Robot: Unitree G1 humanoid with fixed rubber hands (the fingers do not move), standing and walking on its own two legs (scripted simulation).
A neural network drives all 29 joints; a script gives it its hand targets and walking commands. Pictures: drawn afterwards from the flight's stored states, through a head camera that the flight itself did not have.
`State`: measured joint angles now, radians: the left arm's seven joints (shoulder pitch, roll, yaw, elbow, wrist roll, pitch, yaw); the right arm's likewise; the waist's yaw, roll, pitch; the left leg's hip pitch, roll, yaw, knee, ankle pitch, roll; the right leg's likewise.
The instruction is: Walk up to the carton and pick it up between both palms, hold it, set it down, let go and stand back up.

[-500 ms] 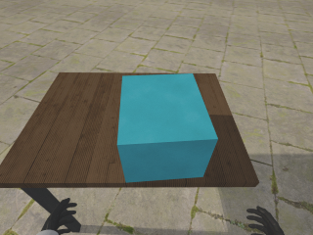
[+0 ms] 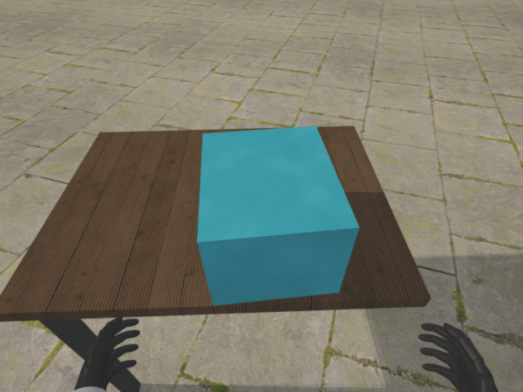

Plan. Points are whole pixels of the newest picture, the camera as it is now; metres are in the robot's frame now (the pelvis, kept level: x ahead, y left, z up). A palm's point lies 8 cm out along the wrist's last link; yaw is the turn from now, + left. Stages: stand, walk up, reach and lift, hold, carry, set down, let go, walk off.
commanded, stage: reach and lift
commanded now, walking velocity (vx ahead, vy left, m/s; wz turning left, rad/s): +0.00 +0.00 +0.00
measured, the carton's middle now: (268, 209) +0.47 +0.02 +0.01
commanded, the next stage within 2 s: none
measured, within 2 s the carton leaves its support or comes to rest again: neither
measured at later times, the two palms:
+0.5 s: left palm (108, 349) +0.18 +0.22 +0.07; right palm (465, 343) +0.20 -0.23 +0.06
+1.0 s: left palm (115, 277) +0.26 +0.22 +0.10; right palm (447, 277) +0.27 -0.23 +0.09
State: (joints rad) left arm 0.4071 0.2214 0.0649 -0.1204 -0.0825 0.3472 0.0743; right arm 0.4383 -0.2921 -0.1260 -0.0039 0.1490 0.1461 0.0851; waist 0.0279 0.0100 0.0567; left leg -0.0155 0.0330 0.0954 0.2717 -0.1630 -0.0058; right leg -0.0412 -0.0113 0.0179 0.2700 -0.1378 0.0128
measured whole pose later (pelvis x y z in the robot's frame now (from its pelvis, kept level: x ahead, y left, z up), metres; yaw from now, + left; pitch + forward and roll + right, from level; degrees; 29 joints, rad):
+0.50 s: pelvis +0.00 -0.01 +0.00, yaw +0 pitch -4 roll +0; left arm 0.40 0.22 0.02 -0.34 -0.18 0.27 0.10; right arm 0.43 -0.28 -0.10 -0.24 0.27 0.15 0.03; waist 0.06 0.01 0.04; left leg -0.05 0.04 0.07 0.27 -0.16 -0.02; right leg -0.07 0.00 0.02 0.28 -0.14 0.00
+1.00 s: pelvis +0.01 -0.01 +0.00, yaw +1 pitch -4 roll +0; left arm 0.07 0.22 0.15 -0.25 -0.18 0.49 0.04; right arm 0.11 -0.36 -0.05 -0.16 0.35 0.28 -0.04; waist 0.03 0.01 0.04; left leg -0.02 0.04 0.06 0.26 -0.17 -0.03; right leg -0.04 0.01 0.03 0.26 -0.15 0.00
